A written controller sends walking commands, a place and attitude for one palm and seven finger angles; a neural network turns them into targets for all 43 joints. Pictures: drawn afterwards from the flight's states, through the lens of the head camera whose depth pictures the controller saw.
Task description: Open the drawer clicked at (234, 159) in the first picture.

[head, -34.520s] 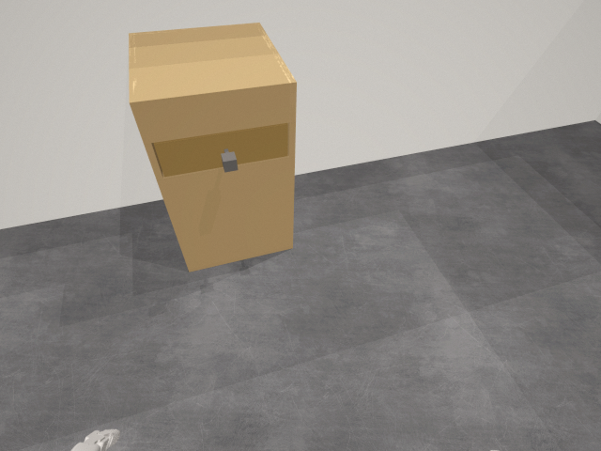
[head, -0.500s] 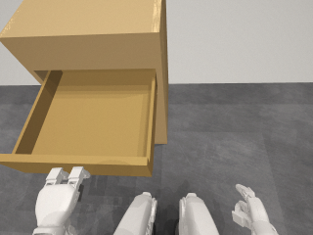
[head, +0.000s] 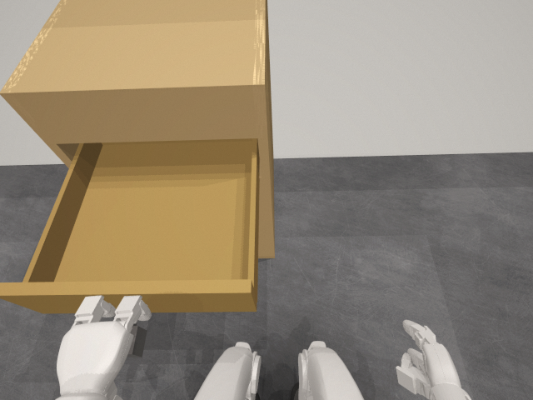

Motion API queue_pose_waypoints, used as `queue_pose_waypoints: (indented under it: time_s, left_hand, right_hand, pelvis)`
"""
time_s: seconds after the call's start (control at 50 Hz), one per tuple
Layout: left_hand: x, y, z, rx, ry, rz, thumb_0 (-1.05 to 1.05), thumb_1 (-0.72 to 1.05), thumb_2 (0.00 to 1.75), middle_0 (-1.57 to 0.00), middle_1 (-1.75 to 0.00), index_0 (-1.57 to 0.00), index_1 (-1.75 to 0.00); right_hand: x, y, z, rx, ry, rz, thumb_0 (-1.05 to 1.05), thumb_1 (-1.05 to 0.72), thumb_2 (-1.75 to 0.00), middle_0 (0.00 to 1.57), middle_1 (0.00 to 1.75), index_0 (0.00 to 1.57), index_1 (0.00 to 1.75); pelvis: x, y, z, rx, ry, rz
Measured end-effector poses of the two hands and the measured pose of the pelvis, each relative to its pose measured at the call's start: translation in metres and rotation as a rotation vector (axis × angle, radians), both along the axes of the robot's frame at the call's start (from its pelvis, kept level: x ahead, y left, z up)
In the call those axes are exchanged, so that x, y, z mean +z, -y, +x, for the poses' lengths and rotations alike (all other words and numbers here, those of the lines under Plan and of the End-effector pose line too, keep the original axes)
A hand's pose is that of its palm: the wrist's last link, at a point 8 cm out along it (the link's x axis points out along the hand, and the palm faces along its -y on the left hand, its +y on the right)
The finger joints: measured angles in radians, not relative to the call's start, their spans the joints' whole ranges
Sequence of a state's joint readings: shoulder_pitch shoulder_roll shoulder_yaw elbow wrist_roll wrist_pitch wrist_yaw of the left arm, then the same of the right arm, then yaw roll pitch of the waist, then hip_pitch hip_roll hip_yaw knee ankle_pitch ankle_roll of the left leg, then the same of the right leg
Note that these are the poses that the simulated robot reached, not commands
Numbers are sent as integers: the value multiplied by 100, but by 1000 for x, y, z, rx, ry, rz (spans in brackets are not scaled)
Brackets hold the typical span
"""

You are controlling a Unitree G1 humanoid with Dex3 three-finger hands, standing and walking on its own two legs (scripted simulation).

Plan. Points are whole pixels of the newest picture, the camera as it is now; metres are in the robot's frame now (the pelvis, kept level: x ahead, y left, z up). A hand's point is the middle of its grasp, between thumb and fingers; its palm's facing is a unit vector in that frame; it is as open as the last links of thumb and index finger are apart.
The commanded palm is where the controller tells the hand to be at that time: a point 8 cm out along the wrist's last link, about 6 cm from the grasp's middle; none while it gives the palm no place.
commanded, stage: lift the hand off the handle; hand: left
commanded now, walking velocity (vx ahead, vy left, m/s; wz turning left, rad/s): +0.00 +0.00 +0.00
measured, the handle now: (130, 328) +0.23 +0.24 -0.07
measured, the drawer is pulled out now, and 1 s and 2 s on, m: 0.30 0.30 0.30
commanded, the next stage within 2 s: draw the hand back to the body in 1.82 s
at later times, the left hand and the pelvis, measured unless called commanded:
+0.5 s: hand (105, 348) +0.19 +0.25 -0.02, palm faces -0.12 -0.11 -0.99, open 13.2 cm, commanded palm +0.19 +0.24 +0.04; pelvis +0.02 +0.01 +0.03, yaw +0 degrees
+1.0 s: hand (98, 319) +0.22 +0.24 +0.03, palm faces -0.05 -0.13 -0.99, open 13.8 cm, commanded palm +0.20 +0.24 +0.08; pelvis +0.04 +0.01 +0.06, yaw -1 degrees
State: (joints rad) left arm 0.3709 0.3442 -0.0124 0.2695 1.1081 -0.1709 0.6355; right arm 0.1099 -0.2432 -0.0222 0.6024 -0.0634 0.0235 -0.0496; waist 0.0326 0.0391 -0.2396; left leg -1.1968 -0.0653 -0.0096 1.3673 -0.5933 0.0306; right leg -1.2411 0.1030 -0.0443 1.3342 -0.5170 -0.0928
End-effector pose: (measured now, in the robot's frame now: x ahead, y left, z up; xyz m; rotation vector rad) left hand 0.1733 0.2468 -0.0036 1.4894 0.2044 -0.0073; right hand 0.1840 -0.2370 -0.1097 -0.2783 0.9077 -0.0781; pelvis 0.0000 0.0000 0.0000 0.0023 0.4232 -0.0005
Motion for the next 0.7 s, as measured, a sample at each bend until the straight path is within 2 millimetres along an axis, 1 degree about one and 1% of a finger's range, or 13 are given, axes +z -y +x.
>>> queue_pose_waypoints:
  time_s: [0.12, 0.32, 0.42, 0.56, 0.7]
  left_hand:
    - [9, -2, 0, 1, 5, -5, 0, -49, 30, -32, -120, -45, -120]
    - [22, -1, 0, 13, 3, -12, 0, -49, 30, -31, -120, -45, -122]
    - [30, -2, 2, 18, 5, -17, 0, -49, 30, -33, -121, -45, -122]
    - [44, -1, 4, 24, 14, -22, 0, -49, 30, -35, -121, -43, -123]
    - [51, 0, 6, 32, 1, -31, 0, -49, 30, -35, -122, -43, -124]
  right_hand:
    - [11, -4, 8, 10, 15, 1, 1, -90, -90, 20, 30, 20, 30]
    - [26, -22, 24, 45, 42, 29, 1, -90, -90, 20, 30, 20, 30]
    - [32, -28, 30, 54, 47, 39, 1, -90, -90, 20, 30, 21, 30]
    - [43, -29, 34, 55, 51, 45, 1, -90, -90, 20, 30, 21, 30]
    - [53, -26, 37, 53, 51, 41, 1, -90, -90, 20, 30, 21, 30]
  pelvis:
    - [7, -5, 4, 0, 11, -3]
    - [18, -10, 10, 7, 30, -9]
    - [24, -11, 15, 7, 39, -11]
    - [32, -13, 21, 4, 55, -11]
    - [39, -13, 28, 2, 69, -11]
